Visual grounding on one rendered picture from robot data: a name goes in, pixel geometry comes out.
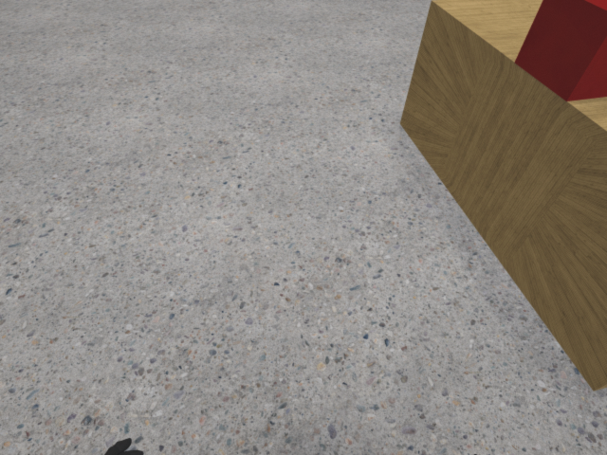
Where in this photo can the carton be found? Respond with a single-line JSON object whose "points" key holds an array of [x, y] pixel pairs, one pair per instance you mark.
{"points": [[566, 48]]}

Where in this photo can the pedestal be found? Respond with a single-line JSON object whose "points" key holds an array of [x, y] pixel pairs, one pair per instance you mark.
{"points": [[528, 168]]}

